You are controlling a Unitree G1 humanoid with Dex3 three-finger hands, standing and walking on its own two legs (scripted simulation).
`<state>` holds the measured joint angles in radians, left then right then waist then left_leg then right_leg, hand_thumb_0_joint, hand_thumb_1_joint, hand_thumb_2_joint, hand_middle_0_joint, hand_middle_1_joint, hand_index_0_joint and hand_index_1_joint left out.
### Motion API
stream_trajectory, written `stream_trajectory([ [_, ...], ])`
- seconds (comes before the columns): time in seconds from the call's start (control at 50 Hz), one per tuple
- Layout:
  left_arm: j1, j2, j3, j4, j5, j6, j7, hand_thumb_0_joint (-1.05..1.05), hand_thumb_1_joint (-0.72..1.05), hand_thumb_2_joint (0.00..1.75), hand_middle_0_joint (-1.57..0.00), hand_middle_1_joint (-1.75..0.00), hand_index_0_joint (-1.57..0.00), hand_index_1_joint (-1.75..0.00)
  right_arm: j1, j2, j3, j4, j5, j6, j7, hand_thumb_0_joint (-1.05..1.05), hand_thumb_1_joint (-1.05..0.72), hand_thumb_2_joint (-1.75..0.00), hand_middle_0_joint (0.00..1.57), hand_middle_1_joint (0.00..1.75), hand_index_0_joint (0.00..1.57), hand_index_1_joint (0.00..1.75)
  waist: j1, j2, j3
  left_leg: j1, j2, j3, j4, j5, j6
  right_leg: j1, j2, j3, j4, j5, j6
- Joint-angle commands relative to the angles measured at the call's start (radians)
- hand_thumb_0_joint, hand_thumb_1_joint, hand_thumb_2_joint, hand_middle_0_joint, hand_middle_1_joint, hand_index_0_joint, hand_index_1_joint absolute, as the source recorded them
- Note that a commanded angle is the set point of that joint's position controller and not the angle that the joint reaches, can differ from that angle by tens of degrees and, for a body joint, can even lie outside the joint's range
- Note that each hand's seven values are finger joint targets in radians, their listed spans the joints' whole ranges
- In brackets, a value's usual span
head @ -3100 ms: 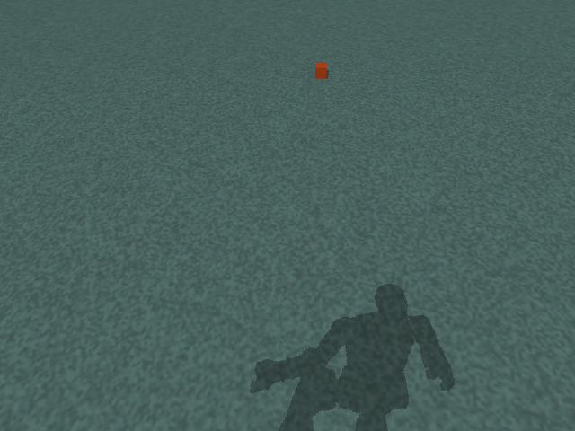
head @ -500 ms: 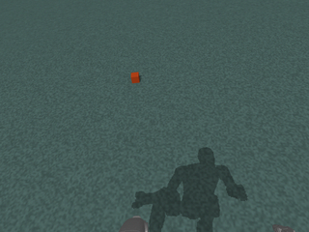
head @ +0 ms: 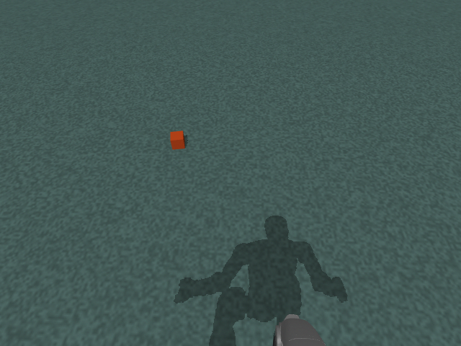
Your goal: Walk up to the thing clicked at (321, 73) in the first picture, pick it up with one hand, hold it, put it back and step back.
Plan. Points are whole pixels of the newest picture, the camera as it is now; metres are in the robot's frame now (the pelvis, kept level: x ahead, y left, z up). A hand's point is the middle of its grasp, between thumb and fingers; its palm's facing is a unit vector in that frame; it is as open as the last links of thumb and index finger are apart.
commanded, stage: walk up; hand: left
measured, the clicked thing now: (177, 140) +1.35 +0.31 -0.74
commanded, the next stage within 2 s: none
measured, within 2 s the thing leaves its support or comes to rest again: neither
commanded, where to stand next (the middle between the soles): +0.94 +0.07 m, yaw +0 degrees
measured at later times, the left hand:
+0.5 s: hand (121, 282) +0.27 +0.25 -0.13, palm faces +0.03 -0.92 -0.38, open 7.3 cm
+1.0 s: hand (127, 192) +0.52 +0.29 -0.14, palm faces -0.06 -0.93 -0.36, open 7.3 cm
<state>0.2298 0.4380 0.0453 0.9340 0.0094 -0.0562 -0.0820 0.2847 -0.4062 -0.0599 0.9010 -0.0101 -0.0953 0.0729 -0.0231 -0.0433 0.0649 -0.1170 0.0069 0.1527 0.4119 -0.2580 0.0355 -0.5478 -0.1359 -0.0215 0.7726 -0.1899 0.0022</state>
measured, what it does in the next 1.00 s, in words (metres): walks ahead: right foot, then left foot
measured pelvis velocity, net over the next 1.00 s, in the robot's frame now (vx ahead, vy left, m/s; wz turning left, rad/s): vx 0.45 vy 0.01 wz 0.01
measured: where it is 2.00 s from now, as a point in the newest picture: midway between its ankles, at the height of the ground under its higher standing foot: (221, 217)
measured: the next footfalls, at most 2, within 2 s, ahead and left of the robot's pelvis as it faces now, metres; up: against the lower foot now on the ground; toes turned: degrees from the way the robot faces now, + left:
right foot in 0.14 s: +0.25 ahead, -0.15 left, +0.00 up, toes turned -5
left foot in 0.60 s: +0.44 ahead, +0.12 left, +0.00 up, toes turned +9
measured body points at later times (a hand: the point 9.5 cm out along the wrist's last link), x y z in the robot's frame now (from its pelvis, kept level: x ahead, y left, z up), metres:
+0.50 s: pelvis +0.24 -0.03 +0.00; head +0.25 -0.04 +0.45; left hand +0.27 +0.30 -0.11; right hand +0.34 -0.35 -0.12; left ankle +0.37 +0.13 -0.71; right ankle +0.21 -0.15 -0.74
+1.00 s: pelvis +0.45 +0.01 +0.00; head +0.47 +0.01 +0.45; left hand +0.52 +0.34 -0.11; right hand +0.49 -0.31 -0.12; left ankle +0.40 +0.12 -0.74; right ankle +0.59 -0.14 -0.71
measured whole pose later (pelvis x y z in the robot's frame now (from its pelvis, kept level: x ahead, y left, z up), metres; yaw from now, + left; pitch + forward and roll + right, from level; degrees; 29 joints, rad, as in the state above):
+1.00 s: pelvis +0.45 +0.01 +0.00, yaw +0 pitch -3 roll +2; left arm 0.25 0.42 0.05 0.93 0.01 -0.04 -0.07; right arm 0.32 -0.41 -0.06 0.88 -0.01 -0.07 0.06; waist -0.02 -0.02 0.08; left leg -0.08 0.01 0.15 0.44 -0.32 0.02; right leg -0.48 -0.12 -0.03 0.65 -0.14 -0.01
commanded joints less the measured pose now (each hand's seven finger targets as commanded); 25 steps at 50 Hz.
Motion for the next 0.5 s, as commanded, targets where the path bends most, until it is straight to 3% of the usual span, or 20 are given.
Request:
stream_trajectory([
  [0.0,-0.089,0.175,0.060,-0.075,-0.003,-0.028,-0.005,0.00,0.90,0.90,-0.20,-0.30,-0.20,-0.30,-0.036,-0.284,-0.078,-0.086,0.009,-0.024,-0.015,0.00,-0.90,-0.90,0.20,0.30,0.20,0.30,-0.001,0.143,0.012,-0.089,0.242,-0.182,-0.212,-0.059,0.158,0.097,0.012,-0.020,-0.147,0.125,-0.016],
  [0.04,-0.095,0.168,0.062,-0.069,-0.001,-0.032,-0.002,0.00,0.90,0.90,-0.20,-0.30,-0.20,-0.30,-0.024,-0.283,-0.078,-0.082,0.007,-0.017,-0.019,0.00,-0.90,-0.90,0.20,0.30,0.20,0.30,0.002,0.132,-0.013,-0.070,0.241,-0.161,-0.143,0.063,0.152,0.164,0.041,-0.051,-0.178,0.101,-0.026],
  [0.08,-0.019,0.177,0.071,-0.044,-0.001,-0.037,0.007,0.00,0.90,0.90,-0.20,-0.30,-0.20,-0.30,-0.031,-0.276,-0.074,-0.089,0.006,-0.011,-0.028,0.00,-0.90,-0.90,0.20,0.30,0.20,0.30,0.056,0.094,-0.056,-0.100,0.228,-0.138,0.004,0.124,0.121,0.327,0.074,-0.065,-0.207,0.059,-0.039],
  [0.1,0.055,0.208,0.085,-0.026,0.001,-0.046,0.018,0.00,0.90,0.90,-0.20,-0.30,-0.20,-0.30,-0.014,-0.242,-0.058,-0.091,0.002,-0.010,-0.029,0.00,-0.90,-0.90,0.20,0.30,0.20,0.30,0.095,0.024,-0.103,-0.160,0.178,-0.090,0.189,0.217,0.097,0.486,0.088,-0.059,-0.245,-0.015,-0.060],
  [0.12,0.167,0.271,0.109,-0.006,0.008,-0.056,0.032,0.00,0.90,0.90,-0.20,-0.30,-0.20,-0.30,0.037,-0.175,-0.035,-0.095,0.005,-0.012,-0.028,0.00,-0.90,-0.90,0.20,0.30,0.20,0.30,0.137,-0.171,-0.187,-0.284,0.084,-0.030,0.489,0.116,0.055,0.653,-0.041,0.142,-0.342,-0.151,-0.093],
  [0.14,0.220,0.357,0.124,-0.023,0.005,-0.062,0.044,0.00,0.90,0.90,-0.20,-0.30,-0.20,-0.30,0.070,-0.150,-0.022,-0.110,0.011,-0.011,-0.027,0.00,-0.90,-0.90,0.20,0.30,0.20,0.30,0.139,-0.289,-0.218,-0.528,-0.036,-0.061,0.716,-0.235,0.010,0.807,-0.301,0.595,-0.475,-0.159,-0.198],
  [0.16,0.194,0.356,0.118,-0.028,-0.017,-0.055,0.049,0.00,0.90,0.90,-0.20,-0.30,-0.20,-0.30,0.011,-0.250,-0.044,-0.089,0.007,-0.001,-0.042,0.00,-0.90,-0.90,0.20,0.30,0.20,0.30,0.151,-0.143,-0.198,-0.574,0.010,-0.161,0.801,-0.259,0.011,0.759,-0.339,0.656,-0.488,-0.120,-0.271],
  [0.18,0.144,0.328,0.109,-0.046,-0.028,-0.054,0.053,0.00,0.90,0.90,-0.20,-0.30,-0.20,-0.30,0.001,-0.248,-0.044,-0.068,0.013,0.005,-0.046,0.00,-0.90,-0.90,0.20,0.30,0.20,0.30,0.124,-0.062,-0.138,-0.549,0.041,-0.246,0.818,-0.184,0.012,0.651,-0.295,0.522,-0.486,-0.061,-0.251],
  [0.22,0.054,0.269,0.084,-0.069,-0.024,-0.054,0.059,0.00,0.90,0.90,-0.20,-0.30,-0.20,-0.30,0.009,-0.226,-0.039,-0.048,0.020,0.008,-0.039,0.00,-0.90,-0.90,0.20,0.30,0.20,0.30,0.068,-0.097,-0.080,-0.504,0.073,-0.232,0.736,-0.093,0.009,0.523,-0.185,0.300,-0.486,0.053,-0.209],
  [0.24,0.025,0.246,0.080,-0.075,-0.025,-0.055,0.058,0.00,0.90,0.90,-0.20,-0.30,-0.20,-0.30,0.038,-0.221,-0.039,-0.031,0.016,0.015,-0.032,0.00,-0.90,-0.90,0.20,0.30,0.20,0.30,0.041,-0.117,-0.061,-0.458,0.086,-0.231,0.672,-0.070,0.000,0.457,-0.159,0.224,-0.506,0.058,-0.198],
  [0.26,0.024,0.231,0.075,-0.082,-0.023,-0.058,0.057,0.00,0.90,0.90,-0.20,-0.30,-0.20,-0.30,0.055,-0.221,-0.042,-0.019,0.011,0.021,-0.024,0.00,-0.90,-0.90,0.20,0.30,0.20,0.30,0.034,-0.115,-0.058,-0.441,0.078,-0.216,0.647,-0.041,-0.007,0.445,-0.133,0.170,-0.511,0.104,-0.196],
  [0.3,0.018,0.232,0.076,-0.102,-0.013,-0.065,0.055,0.00,0.90,0.90,-0.20,-0.30,-0.20,-0.30,0.029,-0.208,-0.046,-0.026,-0.001,0.030,-0.013,0.00,-0.90,-0.90,0.20,0.30,0.20,0.30,0.035,-0.097,-0.044,-0.427,0.090,-0.193,0.542,-0.015,-0.032,0.398,-0.144,0.128,-0.532,0.085,-0.222],
  [0.36,0.011,0.253,0.084,-0.116,-0.004,-0.068,0.051,0.00,0.90,0.90,-0.20,-0.30,-0.20,-0.30,-0.050,-0.193,-0.050,-0.047,-0.011,0.036,0.005,0.00,-0.90,-0.90,0.20,0.30,0.20,0.30,0.048,-0.089,-0.008,-0.425,0.116,-0.159,0.385,0.044,-0.047,0.348,-0.149,0.095,-0.579,-0.133,-0.231],
  [0.38,0.019,0.254,0.085,-0.112,-0.005,-0.068,0.049,0.00,0.90,0.90,-0.20,-0.30,-0.20,-0.30,-0.070,-0.196,-0.054,-0.050,-0.014,0.035,0.010,0.00,-0.90,-0.90,0.20,0.30,0.20,0.30,0.054,-0.081,0.005,-0.414,0.115,-0.148,0.346,0.078,-0.048,0.337,-0.134,0.078,-0.584,-0.175,-0.216],
  [0.46,0.051,0.260,0.086,-0.103,-0.005,-0.063,0.043,0.00,0.90,0.90,-0.20,-0.30,-0.20,-0.30,-0.142,-0.179,-0.056,-0.069,-0.012,0.024,0.022,0.00,-0.90,-0.90,0.20,0.30,0.20,0.30,0.073,-0.064,0.005,-0.328,0.094,-0.100,0.196,0.154,-0.031,0.358,-0.116,0.045,-0.536,-0.122,-0.190],
  [0.48,0.055,0.268,0.085,-0.103,-0.002,-0.063,0.043,0.00,0.90,0.90,-0.20,-0.30,-0.20,-0.30,-0.155,-0.180,-0.060,-0.071,-0.011,0.024,0.024,0.00,-0.90,-0.90,0.20,0.30,0.20,0.30,0.071,-0.062,0.000,-0.297,0.091,-0.098,0.193,0.146,-0.020,0.350,-0.131,0.051,-0.533,-0.125,-0.190],
])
